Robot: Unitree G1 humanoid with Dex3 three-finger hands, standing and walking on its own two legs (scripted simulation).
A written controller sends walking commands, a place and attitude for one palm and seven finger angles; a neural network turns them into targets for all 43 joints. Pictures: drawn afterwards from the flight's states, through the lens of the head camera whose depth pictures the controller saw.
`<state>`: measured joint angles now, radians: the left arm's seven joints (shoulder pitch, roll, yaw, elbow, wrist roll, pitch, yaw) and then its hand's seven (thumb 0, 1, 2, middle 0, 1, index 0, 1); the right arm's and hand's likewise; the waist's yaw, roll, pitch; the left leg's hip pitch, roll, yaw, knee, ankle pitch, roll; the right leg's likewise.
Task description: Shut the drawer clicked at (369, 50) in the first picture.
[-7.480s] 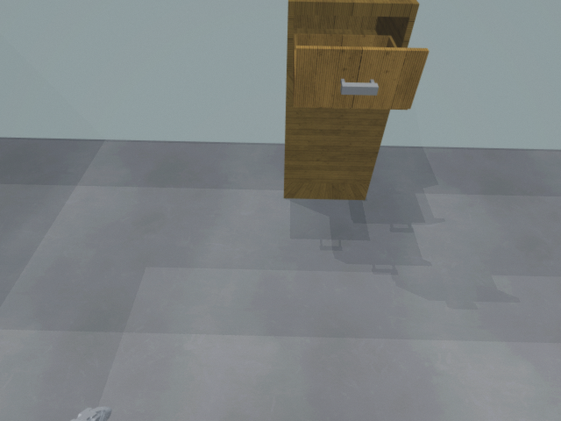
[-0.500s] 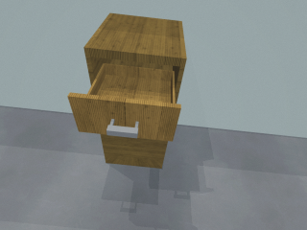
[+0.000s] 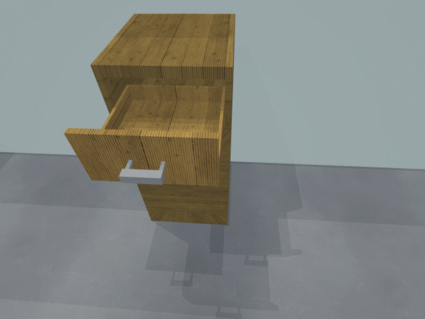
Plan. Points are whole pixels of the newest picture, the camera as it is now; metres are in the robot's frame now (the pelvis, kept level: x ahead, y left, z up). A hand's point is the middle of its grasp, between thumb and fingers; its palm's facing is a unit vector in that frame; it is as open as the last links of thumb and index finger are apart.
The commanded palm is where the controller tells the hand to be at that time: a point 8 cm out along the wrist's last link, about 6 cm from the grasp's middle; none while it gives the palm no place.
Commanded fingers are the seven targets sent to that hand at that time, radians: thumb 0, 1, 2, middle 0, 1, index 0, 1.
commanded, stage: come to a stop and stand still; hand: left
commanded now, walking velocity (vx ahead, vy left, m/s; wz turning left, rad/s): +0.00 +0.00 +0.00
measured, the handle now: (144, 170) +0.46 +0.20 -0.01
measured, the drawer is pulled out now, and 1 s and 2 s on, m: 0.26 0.26 0.26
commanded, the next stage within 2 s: look again from close up in 0.36 s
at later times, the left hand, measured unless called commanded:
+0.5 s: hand out of the picture -0.03 +0.14 -0.17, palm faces +0.04 -0.99 -0.17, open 7.3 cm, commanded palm none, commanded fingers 0.00 0.90 0.90 -0.20 -0.30 -0.20 -0.30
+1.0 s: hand out of the picture +0.02 +0.21 -0.18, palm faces -0.02 -0.98 -0.19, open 7.3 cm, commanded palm none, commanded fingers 0.00 0.90 0.90 -0.20 -0.30 -0.20 -0.30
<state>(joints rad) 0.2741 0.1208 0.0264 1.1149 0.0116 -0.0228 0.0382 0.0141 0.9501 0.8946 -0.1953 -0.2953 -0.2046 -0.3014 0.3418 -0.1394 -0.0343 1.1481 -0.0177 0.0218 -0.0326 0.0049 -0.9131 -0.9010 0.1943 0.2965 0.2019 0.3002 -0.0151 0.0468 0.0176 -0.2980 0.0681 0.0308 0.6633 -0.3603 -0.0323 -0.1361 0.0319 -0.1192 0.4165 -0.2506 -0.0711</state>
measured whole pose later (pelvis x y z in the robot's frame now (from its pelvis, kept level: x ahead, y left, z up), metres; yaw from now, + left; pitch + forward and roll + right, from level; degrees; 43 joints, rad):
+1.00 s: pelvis +0.00 +0.04 +0.00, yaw -2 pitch -1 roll +0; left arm 0.29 0.16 0.00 1.07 0.01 -0.01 0.03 0.01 0.92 0.89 -0.19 -0.30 -0.20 -0.30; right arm 0.34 -0.11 0.03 1.11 -0.02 -0.02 -0.02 0.01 -0.91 -0.90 0.20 0.30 0.20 0.30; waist 0.00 -0.01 0.02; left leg -0.20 -0.04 0.07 0.45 -0.24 0.06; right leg -0.20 -0.02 -0.06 0.48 -0.27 -0.01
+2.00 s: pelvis +0.11 +0.00 -0.01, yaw -1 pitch +0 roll +1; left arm 0.21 0.18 0.03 0.99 0.03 0.01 0.03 0.01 0.92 0.90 -0.19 -0.29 -0.20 -0.30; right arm 0.22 -0.17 -0.02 1.03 -0.02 0.01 -0.02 0.01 -0.95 -0.90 0.20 0.30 0.21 0.30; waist 0.00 -0.01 0.06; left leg -0.30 0.02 0.09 0.52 -0.22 0.02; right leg -0.31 -0.05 -0.05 0.61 -0.28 0.02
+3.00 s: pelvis +0.12 -0.01 +0.00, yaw +0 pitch -1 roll +1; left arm 0.28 0.16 0.00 1.07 0.01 -0.02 0.03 0.01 0.91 0.89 -0.19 -0.30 -0.20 -0.30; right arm 0.31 -0.15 0.02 1.08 -0.02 -0.01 -0.02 0.01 -0.93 -0.90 0.20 0.30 0.20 0.30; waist 0.00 0.01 0.02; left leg -0.19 -0.01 0.04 0.47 -0.26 0.01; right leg -0.21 -0.04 -0.07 0.50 -0.27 -0.01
